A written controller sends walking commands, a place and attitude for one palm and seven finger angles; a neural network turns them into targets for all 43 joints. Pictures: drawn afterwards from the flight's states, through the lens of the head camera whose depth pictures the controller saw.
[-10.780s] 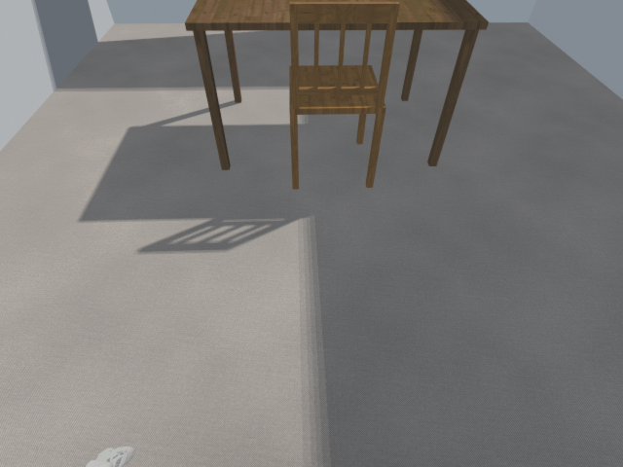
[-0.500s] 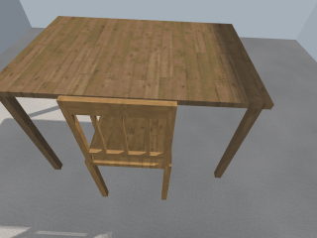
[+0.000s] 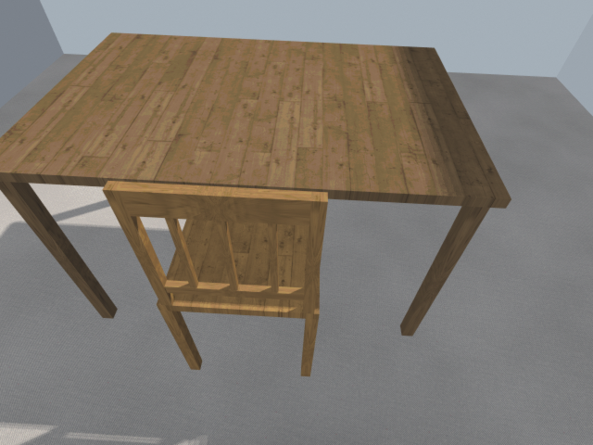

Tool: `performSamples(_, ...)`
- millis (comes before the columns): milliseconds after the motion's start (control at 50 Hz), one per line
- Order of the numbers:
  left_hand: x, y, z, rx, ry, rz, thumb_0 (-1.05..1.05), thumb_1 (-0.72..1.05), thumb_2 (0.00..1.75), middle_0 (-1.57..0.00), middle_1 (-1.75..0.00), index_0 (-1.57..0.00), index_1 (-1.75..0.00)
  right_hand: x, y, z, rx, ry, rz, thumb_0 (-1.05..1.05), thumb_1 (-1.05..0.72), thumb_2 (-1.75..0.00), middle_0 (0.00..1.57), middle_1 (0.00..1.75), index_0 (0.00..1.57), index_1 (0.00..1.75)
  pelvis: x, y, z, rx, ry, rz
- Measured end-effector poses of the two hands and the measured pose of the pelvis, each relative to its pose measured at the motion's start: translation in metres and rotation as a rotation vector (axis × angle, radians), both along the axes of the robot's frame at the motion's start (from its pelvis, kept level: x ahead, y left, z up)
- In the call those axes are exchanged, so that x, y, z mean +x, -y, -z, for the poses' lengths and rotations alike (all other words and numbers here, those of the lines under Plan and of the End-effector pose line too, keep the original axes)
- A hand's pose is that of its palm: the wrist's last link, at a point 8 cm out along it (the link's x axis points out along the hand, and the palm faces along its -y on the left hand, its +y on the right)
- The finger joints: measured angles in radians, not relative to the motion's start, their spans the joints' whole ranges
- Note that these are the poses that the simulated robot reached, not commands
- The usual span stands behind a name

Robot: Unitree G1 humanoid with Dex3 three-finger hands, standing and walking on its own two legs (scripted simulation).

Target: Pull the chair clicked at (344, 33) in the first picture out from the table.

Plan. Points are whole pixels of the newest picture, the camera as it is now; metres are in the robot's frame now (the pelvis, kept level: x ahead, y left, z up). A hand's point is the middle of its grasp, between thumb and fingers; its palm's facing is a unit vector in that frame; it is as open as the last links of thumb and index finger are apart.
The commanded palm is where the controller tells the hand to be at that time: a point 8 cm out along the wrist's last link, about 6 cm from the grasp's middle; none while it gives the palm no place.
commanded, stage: look again from close up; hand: left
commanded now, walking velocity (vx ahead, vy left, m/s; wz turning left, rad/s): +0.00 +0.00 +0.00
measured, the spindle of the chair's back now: (228, 256) +0.49 +0.17 -0.13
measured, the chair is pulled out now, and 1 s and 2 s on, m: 0.00 0.00 0.00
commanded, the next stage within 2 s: shuffle to correct the standing spot in 0.22 s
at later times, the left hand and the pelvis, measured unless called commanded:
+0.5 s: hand out of the picture -0.04 +0.15 -0.18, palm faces +0.05 -0.99 -0.15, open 7.3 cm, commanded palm none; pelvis +0.01 -0.01 +0.00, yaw +0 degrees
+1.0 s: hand out of the picture +0.05 +0.16 -0.18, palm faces +0.07 -0.97 -0.21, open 7.3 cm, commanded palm none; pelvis +0.06 -0.01 -0.01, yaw +1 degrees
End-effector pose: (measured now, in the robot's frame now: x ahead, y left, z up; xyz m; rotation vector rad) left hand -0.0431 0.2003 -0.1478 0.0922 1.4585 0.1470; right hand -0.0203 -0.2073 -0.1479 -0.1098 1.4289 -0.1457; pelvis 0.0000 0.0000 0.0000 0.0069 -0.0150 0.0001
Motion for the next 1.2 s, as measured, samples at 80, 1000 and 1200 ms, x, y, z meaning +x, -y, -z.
performSamples(80, 0.0, 0.001, 0.0, 0.001, -0.001, -0.002, 0.01, 0.91, 0.9, -0.2, -0.3, -0.2, -0.3, 0.0, 0.001, 0.0, 0.001, -0.003, -0.002, 0.01, -0.92, -0.9, 0.2, 0.3, 0.2, 0.3, 0.0, 0.001, 0.0, 0.0, 0.0, -0.001)
performSamples(1000, 0.083, -0.003, 0.001, 0.063, 0.028, -0.022, 0.02, 0.93, 0.9, -0.2, -0.3, -0.2, -0.3, 0.086, 0.026, 0.006, -0.043, 0.046, -0.012, 0.01, -0.92, -0.9, 0.2, 0.3, 0.2, 0.3, 0.058, 0.014, 0.007, 0.015, -0.018, -0.017)
performSamples(1200, 0.098, -0.024, -0.006, 0.143, 0.156, 0.038, 0.01, 0.92, 0.9, -0.2, -0.3, -0.2, -0.3, 0.102, 0.042, 0.011, -0.032, 0.149, -0.015, 0.01, -0.92, -0.9, 0.2, 0.3, 0.2, 0.3, 0.037, 0.017, 0.013, -0.005, -0.009, -0.008)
